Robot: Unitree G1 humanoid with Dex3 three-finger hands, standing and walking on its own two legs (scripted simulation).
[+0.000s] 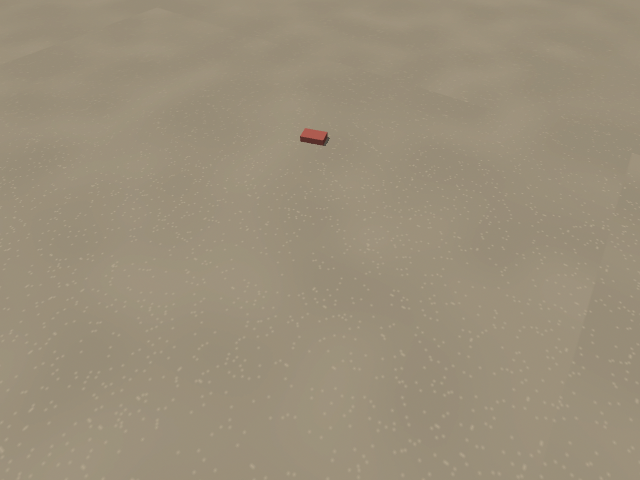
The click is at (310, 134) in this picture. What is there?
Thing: flat box
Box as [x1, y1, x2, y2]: [300, 128, 327, 145]
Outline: 300,136 301,141 322,145 327,136 327,132 305,128
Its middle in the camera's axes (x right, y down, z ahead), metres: -0.04 -0.56 +2.13
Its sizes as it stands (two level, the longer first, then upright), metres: 0.133 0.084 0.033
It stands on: the floor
